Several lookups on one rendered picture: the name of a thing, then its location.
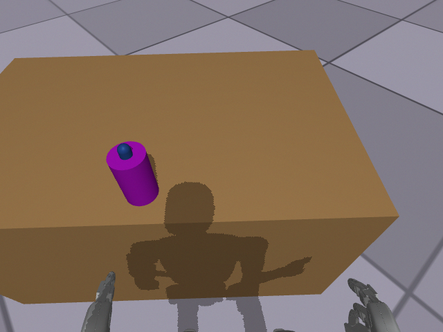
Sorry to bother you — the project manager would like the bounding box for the right robot hand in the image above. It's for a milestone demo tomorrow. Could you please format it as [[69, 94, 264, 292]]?
[[344, 278, 401, 332]]

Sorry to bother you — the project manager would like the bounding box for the bottle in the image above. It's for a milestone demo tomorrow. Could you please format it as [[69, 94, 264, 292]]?
[[106, 141, 159, 206]]

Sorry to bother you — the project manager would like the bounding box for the left robot hand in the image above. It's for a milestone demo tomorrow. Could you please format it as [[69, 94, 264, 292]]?
[[81, 271, 116, 332]]

